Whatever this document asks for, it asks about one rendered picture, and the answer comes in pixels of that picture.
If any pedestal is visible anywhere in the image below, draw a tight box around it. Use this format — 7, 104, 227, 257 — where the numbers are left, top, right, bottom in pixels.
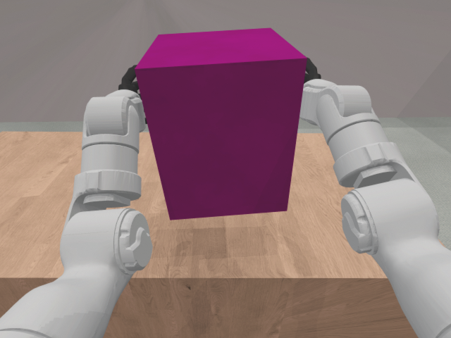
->
0, 132, 446, 338

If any left robot hand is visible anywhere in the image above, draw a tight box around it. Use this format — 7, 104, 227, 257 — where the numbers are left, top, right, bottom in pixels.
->
118, 65, 147, 124

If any right robot hand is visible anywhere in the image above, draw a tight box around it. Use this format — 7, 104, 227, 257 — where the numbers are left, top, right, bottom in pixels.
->
304, 58, 321, 83

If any right robot forearm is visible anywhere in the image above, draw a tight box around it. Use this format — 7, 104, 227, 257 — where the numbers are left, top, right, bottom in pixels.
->
299, 79, 440, 234

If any left robot forearm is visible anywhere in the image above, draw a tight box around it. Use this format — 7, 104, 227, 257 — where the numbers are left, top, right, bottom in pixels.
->
60, 89, 146, 264

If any right robot upper arm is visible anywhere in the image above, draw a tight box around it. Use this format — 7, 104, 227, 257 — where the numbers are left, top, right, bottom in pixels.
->
341, 178, 451, 338

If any carton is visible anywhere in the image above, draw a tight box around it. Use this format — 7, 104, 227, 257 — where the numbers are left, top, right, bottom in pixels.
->
135, 28, 307, 220

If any left robot upper arm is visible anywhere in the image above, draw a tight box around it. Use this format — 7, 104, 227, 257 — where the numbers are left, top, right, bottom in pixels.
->
0, 208, 153, 338

